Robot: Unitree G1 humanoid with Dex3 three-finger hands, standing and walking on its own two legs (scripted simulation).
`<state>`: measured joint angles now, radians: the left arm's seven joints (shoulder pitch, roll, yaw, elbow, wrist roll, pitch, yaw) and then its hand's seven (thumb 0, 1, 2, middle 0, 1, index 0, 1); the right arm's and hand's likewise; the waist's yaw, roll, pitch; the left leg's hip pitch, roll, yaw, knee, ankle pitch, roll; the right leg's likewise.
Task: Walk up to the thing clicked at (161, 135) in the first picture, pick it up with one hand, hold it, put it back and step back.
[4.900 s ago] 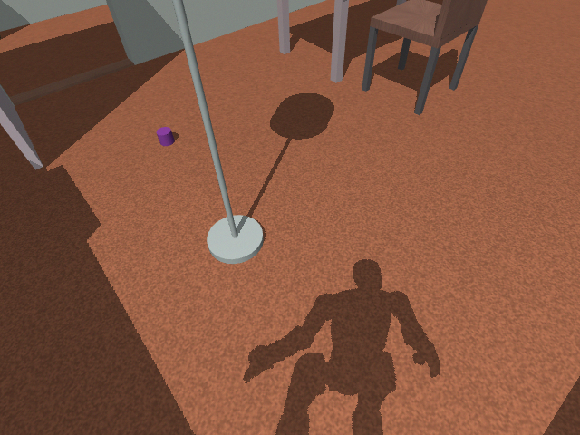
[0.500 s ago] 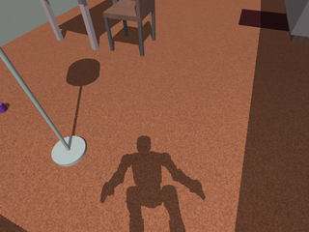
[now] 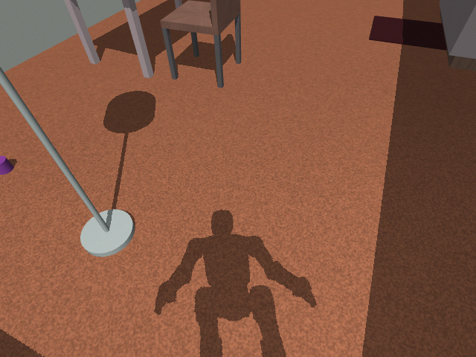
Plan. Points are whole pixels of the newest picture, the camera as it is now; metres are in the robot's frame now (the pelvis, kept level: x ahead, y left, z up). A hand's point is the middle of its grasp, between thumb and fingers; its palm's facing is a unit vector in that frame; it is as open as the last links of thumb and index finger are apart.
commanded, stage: stand
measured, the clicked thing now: (2, 165) +1.29 +1.44 -0.74
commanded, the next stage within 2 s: walk up in 0.44 s
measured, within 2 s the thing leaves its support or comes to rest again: neither
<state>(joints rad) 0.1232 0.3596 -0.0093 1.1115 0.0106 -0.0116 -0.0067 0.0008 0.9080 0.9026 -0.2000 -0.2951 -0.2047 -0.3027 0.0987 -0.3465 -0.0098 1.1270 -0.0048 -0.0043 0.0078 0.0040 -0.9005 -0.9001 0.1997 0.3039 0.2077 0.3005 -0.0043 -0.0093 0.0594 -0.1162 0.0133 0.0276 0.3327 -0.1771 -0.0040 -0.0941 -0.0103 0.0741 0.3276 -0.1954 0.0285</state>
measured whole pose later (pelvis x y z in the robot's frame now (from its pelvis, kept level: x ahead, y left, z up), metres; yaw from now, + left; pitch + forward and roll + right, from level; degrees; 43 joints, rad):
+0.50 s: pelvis +0.00 +0.00 +0.00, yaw -1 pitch -2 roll +0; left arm 0.16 0.37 0.02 1.08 0.03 -0.01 -0.04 0.00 0.91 0.90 -0.20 -0.30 -0.21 -0.30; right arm 0.14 -0.35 -0.05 1.10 -0.02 -0.02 0.04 0.00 -0.90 -0.90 0.20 0.30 0.21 0.30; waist 0.00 -0.01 0.03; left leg -0.15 0.01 0.04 0.40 -0.31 0.03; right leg -0.15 -0.01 0.08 0.45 -0.38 -0.01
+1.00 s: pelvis +0.14 -0.04 -0.01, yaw +1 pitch -3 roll -3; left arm 0.33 0.42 0.08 0.97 0.03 -0.08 -0.06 0.00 0.90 0.90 -0.20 -0.30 -0.21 -0.30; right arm 0.22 -0.43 -0.09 0.97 -0.03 -0.02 0.11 0.01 -0.90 -0.90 0.20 0.30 0.21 0.30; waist 0.04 0.05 0.05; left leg -0.51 0.09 -0.03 0.69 -0.19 0.00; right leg 0.03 0.00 -0.12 0.33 -0.31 0.00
